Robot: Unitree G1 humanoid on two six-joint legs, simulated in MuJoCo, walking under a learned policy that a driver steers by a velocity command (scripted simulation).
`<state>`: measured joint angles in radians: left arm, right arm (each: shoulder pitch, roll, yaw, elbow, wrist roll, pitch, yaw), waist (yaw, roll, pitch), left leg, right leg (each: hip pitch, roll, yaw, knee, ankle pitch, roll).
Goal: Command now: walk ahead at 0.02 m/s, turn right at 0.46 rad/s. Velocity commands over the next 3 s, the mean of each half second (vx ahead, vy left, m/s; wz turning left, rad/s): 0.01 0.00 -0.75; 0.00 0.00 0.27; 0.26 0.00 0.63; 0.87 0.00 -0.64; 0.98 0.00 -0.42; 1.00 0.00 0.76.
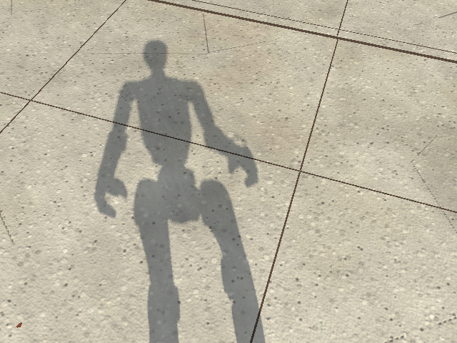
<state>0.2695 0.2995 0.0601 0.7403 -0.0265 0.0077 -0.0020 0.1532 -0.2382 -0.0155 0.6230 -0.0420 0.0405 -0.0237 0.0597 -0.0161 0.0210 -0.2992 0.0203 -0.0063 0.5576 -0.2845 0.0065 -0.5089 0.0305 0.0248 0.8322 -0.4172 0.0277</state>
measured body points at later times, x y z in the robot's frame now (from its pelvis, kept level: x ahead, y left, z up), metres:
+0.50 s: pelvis +0.00 -0.05 +0.01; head +0.03 -0.10 +0.45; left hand +0.27 +0.15 -0.06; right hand +0.04 -0.39 -0.10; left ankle +0.07 +0.10 -0.65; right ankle -0.02 -0.13 -0.73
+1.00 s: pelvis +0.02 -0.05 +0.00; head +0.06 -0.06 +0.45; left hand +0.28 +0.16 -0.08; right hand +0.06 -0.37 -0.09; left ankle +0.09 +0.06 -0.73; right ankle -0.02 -0.16 -0.70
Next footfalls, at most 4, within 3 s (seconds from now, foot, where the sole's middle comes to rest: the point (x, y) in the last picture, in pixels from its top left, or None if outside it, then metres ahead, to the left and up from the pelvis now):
0.30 right None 0.02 -0.15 -0.77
0.74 left None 0.13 0.05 -0.77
1.06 right None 0.04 -0.17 -0.77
1.58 left None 0.16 0.12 -0.77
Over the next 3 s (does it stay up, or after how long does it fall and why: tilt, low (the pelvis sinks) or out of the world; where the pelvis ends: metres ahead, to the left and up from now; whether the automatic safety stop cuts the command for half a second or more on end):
stays up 1.24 -0.39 -0.02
